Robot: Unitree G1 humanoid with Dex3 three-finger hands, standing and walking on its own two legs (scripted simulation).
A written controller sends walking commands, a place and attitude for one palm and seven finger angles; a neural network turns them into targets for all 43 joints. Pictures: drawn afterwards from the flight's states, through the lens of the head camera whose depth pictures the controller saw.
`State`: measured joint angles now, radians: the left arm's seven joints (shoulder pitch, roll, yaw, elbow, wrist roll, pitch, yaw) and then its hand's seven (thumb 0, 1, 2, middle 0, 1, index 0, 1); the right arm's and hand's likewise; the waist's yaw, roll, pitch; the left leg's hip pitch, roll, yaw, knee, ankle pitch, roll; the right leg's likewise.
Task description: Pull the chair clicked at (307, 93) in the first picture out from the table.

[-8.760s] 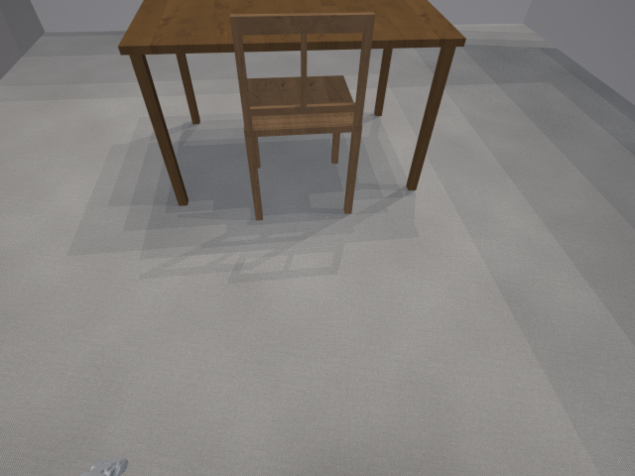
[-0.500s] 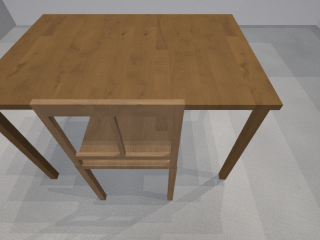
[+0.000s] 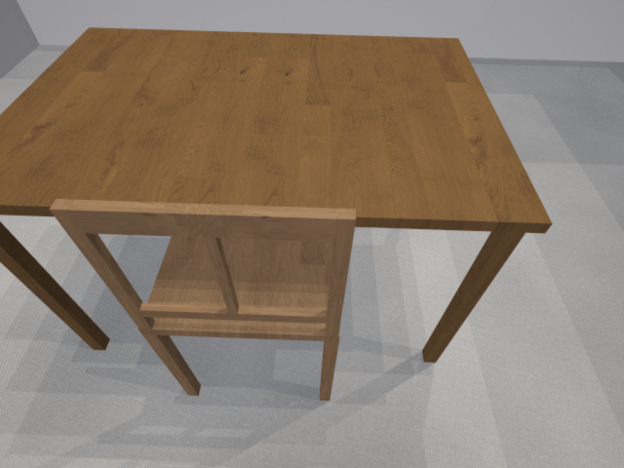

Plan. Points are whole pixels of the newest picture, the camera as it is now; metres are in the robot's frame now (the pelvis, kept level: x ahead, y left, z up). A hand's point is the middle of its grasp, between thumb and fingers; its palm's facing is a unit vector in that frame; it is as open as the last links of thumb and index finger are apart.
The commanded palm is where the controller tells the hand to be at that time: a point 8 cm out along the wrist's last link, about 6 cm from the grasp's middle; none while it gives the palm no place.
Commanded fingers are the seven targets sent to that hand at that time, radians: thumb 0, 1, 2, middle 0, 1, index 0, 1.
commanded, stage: come to a stop and stand still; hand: left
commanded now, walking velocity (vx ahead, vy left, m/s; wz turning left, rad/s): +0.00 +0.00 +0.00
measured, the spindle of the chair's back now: (223, 276) +0.43 +0.20 -0.10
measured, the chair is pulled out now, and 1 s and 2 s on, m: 0.00 0.00 0.00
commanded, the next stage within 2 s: look again from close up in 1.06 s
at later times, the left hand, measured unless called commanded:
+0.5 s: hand out of the picture +0.03 +0.22 -0.17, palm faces +0.00 -0.98 -0.22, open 7.4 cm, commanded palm none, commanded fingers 0.00 0.90 0.90 -0.20 -0.30 -0.20 -0.30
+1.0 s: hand out of the picture +0.01 +0.22 -0.18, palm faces +0.01 -0.98 -0.19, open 7.4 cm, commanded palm none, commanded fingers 0.00 0.90 0.90 -0.20 -0.30 -0.20 -0.30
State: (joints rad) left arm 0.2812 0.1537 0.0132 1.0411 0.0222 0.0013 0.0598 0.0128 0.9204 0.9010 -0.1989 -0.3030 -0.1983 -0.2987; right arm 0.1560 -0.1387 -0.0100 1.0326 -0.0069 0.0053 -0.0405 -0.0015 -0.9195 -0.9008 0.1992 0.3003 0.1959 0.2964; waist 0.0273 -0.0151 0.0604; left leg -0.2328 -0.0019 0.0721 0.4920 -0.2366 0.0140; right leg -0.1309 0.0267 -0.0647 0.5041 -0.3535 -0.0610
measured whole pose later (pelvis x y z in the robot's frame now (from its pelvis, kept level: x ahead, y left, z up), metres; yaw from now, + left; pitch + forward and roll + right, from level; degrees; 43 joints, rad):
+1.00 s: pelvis +0.02 +0.05 +0.00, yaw -1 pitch +0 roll +0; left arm 0.31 0.17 -0.02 1.08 0.02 0.00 0.05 0.00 0.91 0.90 -0.20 -0.30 -0.20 -0.30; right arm 0.22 -0.16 0.02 1.08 -0.01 -0.03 -0.03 0.00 -0.92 -0.90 0.20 0.30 0.20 0.30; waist 0.02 -0.04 0.02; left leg -0.19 -0.05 0.07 0.46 -0.26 0.07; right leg -0.09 -0.03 -0.04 0.44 -0.34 0.01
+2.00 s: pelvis +0.01 +0.04 +0.01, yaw -1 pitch -1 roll +0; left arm 0.34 0.15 -0.02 1.10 0.02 -0.01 0.05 0.00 0.91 0.90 -0.20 -0.30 -0.20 -0.30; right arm 0.28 -0.14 0.02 1.15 0.00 -0.03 -0.03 0.00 -0.92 -0.90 0.20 0.30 0.20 0.30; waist 0.01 -0.03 0.03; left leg -0.17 -0.05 0.07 0.40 -0.23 0.06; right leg -0.07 -0.02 -0.04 0.39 -0.31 0.00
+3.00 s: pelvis -0.03 +0.02 -0.09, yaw +1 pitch +17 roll -2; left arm 0.41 0.21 0.22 0.06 -0.27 -0.52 -0.20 0.00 -0.06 0.49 -0.10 -0.15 -0.10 -0.15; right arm 0.26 -0.25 -0.04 0.64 0.02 -0.18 -0.05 0.01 -0.90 -0.90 0.20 0.30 0.20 0.30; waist -0.02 0.03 -0.15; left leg -0.96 0.02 0.01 1.14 -0.47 0.02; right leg -0.85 0.03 -0.10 1.13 -0.57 -0.05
